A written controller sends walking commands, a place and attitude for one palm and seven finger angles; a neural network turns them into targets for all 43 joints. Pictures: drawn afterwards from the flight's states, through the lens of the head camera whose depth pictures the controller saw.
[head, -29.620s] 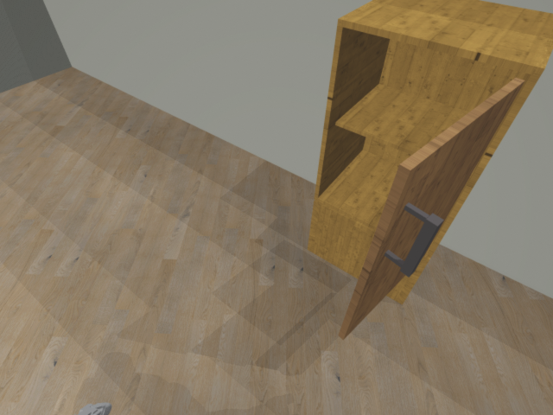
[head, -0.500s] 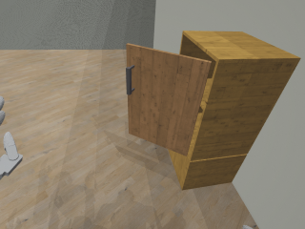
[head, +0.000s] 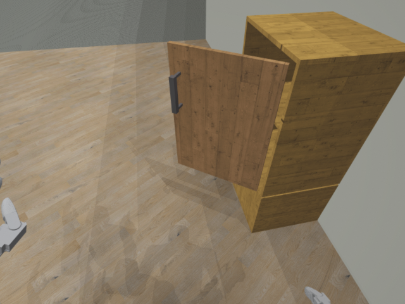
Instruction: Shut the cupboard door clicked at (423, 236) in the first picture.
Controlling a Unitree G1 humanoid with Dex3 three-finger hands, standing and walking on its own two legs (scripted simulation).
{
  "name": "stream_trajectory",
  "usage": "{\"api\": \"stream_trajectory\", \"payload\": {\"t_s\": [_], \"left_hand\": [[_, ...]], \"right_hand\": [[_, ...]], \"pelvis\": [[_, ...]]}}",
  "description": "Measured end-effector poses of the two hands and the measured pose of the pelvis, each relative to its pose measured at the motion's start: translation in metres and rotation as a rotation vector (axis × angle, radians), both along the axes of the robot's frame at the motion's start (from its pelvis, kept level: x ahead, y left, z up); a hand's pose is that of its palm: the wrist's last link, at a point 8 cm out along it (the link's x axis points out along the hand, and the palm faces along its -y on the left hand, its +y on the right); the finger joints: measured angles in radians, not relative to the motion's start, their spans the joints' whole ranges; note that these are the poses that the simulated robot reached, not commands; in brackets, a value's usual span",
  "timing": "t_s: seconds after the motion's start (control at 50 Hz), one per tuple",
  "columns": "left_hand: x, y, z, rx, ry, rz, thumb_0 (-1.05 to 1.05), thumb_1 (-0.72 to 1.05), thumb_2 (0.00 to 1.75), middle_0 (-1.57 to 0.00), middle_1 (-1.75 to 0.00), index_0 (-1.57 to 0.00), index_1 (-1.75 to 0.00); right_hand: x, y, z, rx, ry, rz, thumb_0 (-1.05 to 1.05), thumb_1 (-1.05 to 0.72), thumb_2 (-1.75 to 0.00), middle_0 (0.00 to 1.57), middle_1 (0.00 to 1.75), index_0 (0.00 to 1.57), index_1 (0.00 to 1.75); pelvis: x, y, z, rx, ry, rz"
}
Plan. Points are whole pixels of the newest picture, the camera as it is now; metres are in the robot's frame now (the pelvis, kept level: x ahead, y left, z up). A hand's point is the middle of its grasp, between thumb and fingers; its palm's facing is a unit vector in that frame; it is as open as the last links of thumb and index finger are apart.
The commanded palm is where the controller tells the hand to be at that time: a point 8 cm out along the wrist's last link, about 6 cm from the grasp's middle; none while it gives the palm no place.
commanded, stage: stop stepping back and stand still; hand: left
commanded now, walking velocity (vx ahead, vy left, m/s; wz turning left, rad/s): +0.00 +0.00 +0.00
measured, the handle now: (176, 92) +0.83 +0.16 +0.01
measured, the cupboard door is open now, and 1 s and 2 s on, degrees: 53 53 53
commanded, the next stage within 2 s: let the arm hang, fingers relaxed in 0.50 s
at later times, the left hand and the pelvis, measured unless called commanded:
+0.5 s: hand (67, 205) +0.23 +0.24 +0.14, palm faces +0.41 -0.81 -0.42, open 7.4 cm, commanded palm +0.17 +0.27 +0.18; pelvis +0.03 -0.02 +0.00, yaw -1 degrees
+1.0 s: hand out of the picture -0.01 +0.17 -0.19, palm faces +0.06 -0.98 -0.17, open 7.0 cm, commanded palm none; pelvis -0.01 -0.01 +0.00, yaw +2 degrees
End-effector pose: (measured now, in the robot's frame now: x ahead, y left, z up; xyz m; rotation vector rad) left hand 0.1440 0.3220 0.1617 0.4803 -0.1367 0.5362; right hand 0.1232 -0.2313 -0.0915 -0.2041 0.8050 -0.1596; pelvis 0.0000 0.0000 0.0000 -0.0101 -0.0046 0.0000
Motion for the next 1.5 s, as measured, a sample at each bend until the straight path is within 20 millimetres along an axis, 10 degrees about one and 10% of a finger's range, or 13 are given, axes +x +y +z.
{"api": "stream_trajectory", "payload": {"t_s": [0.18, 0.3, 0.6, 0.64, 0.7, 0.82, 0.92, 1.06, 1.2, 1.5], "left_hand": [[0.035, -0.049, 0.016, 0.036, -0.054, -0.204, 0.02, 0.89, 0.9, -0.21, -0.3, -0.21, -0.3], [0.041, -0.043, 0.034, 0.157, -0.031, -0.204, 0.01, 0.88, 0.9, -0.22, -0.31, -0.21, -0.3], [0.044, -0.051, 0.006, 0.021, -0.016, -0.177, 0.02, 0.89, 0.9, -0.21, -0.31, -0.21, -0.3], [0.051, -0.049, -0.01, 0.027, 0.051, -0.209, 0.01, 0.89, 0.9, -0.21, -0.3, -0.21, -0.3], [0.059, -0.043, -0.085, -0.093, 0.368, -0.198, 0.0, 0.89, 0.9, -0.21, -0.3, -0.2, -0.3], [-0.015, -0.082, -0.245, -0.417, 0.994, -0.147, 0.01, 0.9, 0.9, -0.2, -0.3, -0.2, -0.29], [-0.106, -0.109, -0.309, -0.642, 1.257, -0.029, -0.01, 0.97, 0.9, -0.21, -0.3, -0.2, -0.29], [-0.204, -0.097, -0.311, -0.7, 1.515, 0.114, -0.01, 0.97, 0.9, -0.21, -0.3, -0.2, -0.29], [-0.26, -0.093, -0.289, -0.693, 1.642, 0.206, 0.0, 0.93, 0.9, -0.2, -0.3, -0.2, -0.29], [-0.219, -0.127, -0.304, -0.708, 1.55, 0.092, 0.0, 0.91, 0.9, -0.2, -0.3, -0.2, -0.29]], "right_hand": [[0.038, -0.012, 0.029, -0.041, -0.084, 0.039, 0.01, -0.9, -0.9, 0.21, 0.3, 0.21, 0.3], [0.052, -0.024, 0.026, -0.025, -0.081, -0.004, 0.01, -0.9, -0.9, 0.21, 0.3, 0.21, 0.3], [0.032, -0.029, 0.015, -0.026, -0.012, -0.033, 0.01, -0.9, -0.9, 0.2, 0.3, 0.2, 0.3], [0.031, -0.029, 0.009, -0.008, -0.016, 0.012, 0.01, -0.9, -0.9, 0.2, 0.3, 0.2, 0.3], [0.027, -0.032, -0.009, 0.003, 0.018, 0.049, 0.01, -0.9, -0.9, 0.2, 0.3, 0.2, 0.3], [-0.016, -0.025, -0.035, 0.013, 0.179, 0.03, 0.01, -0.9, -0.9, 0.2, 0.3, 0.2, 0.3], [-0.073, -0.015, -0.037, -0.006, 0.405, 0.02, 0.01, -0.9, -0.9, 0.2, 0.3, 0.2, 0.3], [-0.127, -0.007, -0.039, 0.002, 0.598, -0.029, 0.01, -0.9, -0.9, 0.2, 0.3, 0.2, 0.3], [-0.135, 0.003, -0.05, 0.057, 0.599, -0.063, 0.01, -0.9, -0.9, 0.2, 0.3, 0.2, 0.3], [-0.144, 0.006, -0.052, 0.096, 0.582, -0.111, 0.01, -0.91, -0.9, 0.2, 0.3, 0.2, 0.3]], "pelvis": [[0.007, -0.015, 0.003, 0.003, 0.039, 0.004], [0.022, -0.02, 0.001, 0.004, 0.046, -0.02], [0.022, -0.023, 0.0, 0.003, 0.021, -0.017], [0.017, -0.019, -0.003, -0.005, 0.02, -0.007], [0.008, -0.009, -0.009, -0.008, 0.019, 0.001], [-0.004, -0.005, -0.012, -0.002, 0.002, 0.016], [-0.007, -0.01, -0.01, -0.008, -0.017, 0.034], [-0.012, -0.006, -0.001, -0.014, -0.007, 0.037], [-0.015, 0.001, 0.003, -0.006, -0.011, 0.02], [-0.012, -0.007, 0.004, 0.007, -0.024, 0.004]]}}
